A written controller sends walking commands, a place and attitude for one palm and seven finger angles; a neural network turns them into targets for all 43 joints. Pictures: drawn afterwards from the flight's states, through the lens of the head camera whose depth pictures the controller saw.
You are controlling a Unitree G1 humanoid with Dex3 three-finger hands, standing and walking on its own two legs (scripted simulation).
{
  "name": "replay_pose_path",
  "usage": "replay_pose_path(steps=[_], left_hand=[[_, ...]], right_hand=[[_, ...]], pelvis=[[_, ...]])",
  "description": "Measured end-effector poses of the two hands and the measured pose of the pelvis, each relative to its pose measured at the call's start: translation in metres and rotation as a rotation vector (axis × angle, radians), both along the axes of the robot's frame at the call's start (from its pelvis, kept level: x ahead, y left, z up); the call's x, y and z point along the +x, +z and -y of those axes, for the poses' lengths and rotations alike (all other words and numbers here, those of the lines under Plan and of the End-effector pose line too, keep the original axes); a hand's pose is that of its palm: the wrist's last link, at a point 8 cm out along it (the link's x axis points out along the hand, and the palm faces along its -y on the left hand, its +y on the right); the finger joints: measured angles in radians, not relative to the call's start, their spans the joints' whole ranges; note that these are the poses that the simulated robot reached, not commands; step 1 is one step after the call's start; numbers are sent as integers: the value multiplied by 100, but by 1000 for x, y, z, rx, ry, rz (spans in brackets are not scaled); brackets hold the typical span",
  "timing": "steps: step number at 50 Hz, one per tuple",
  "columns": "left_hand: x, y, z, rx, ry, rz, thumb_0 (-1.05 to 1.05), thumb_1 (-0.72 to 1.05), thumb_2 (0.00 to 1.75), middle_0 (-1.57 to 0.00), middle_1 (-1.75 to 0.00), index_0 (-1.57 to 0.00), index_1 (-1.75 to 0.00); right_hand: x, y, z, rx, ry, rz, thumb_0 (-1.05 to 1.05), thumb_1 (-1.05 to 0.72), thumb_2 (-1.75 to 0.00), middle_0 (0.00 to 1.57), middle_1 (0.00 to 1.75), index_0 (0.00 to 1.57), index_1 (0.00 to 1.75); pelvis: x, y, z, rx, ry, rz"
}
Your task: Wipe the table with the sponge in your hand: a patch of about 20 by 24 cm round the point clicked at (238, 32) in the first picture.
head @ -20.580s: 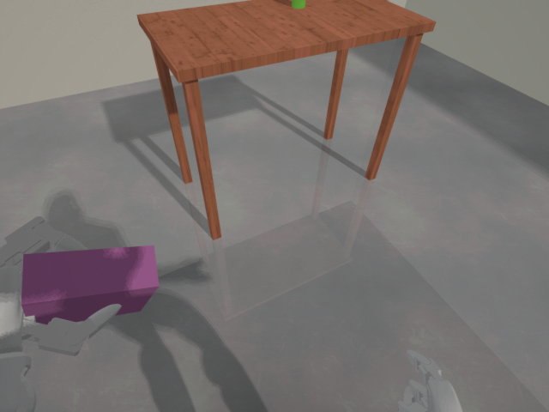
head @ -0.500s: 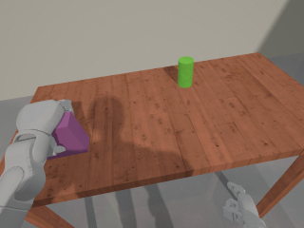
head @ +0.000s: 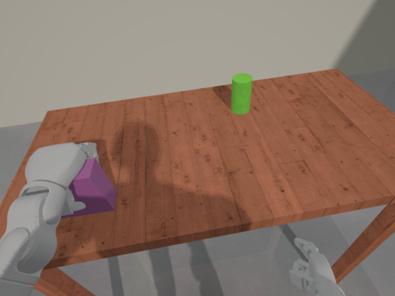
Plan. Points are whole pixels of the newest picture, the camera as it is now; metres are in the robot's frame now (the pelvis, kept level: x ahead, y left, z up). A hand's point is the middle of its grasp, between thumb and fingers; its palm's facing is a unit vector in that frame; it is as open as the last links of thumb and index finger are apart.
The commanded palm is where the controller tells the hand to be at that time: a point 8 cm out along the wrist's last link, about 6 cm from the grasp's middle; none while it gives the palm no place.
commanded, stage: lower the sponge onto the table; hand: left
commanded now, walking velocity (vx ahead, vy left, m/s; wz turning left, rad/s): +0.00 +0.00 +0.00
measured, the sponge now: (81, 194) +0.25 +0.29 +0.09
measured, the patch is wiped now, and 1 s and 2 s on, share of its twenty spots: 0.00 0.10 0.30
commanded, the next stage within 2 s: wipe forward along the first lane in 0.20 s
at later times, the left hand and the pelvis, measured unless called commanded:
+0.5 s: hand (76, 176) +0.27 +0.29 +0.13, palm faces +0.03 -0.03 -1.00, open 9.3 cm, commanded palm +0.25 +0.29 +0.19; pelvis +0.00 +0.00 +0.00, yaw +1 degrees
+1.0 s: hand (78, 159) +0.31 +0.31 +0.13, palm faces -0.04 -0.01 -1.00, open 9.3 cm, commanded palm +0.30 +0.31 +0.17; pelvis +0.01 +0.00 +0.00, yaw +1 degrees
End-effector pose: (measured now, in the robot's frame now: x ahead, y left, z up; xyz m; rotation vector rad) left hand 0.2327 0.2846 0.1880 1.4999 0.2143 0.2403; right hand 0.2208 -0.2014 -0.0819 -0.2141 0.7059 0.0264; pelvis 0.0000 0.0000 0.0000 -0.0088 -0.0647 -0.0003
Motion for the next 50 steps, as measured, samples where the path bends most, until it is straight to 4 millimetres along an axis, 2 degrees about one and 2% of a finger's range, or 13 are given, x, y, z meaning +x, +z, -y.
replay_pose_path(steps=[21,36,50], left_hand=[[6,-5,0,13,5,12,0,-45,105,-81,-140,-82,-140],[31,-4,-13,30,28,-35,-1,-46,107,-82,-140,-83,-139],[60,-5,-24,43,35,-69,0,-48,109,-82,-140,-83,-139]], right_hand=[[0,0,-1,4,-7,-5,1,-90,-90,21,30,19,30],[-4,0,10,-6,-33,-12,1,-90,-90,21,30,20,30],[-25,-10,32,-45,-88,-90,1,-90,-90,21,30,20,30]], pelvis=[[1,1,-2,-1,5,-3],[3,0,3,-4,16,-14],[6,0,3,-8,25,-37]])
